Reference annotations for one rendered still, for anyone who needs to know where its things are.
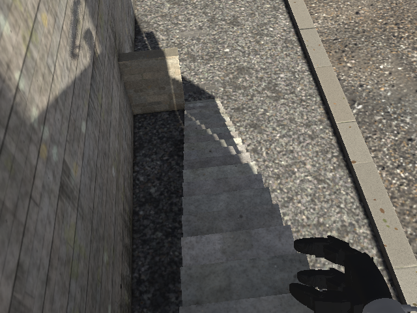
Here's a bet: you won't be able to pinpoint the right robot hand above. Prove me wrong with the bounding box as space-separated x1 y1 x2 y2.
289 235 393 313

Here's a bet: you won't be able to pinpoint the robot right forearm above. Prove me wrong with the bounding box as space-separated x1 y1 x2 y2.
362 298 408 313

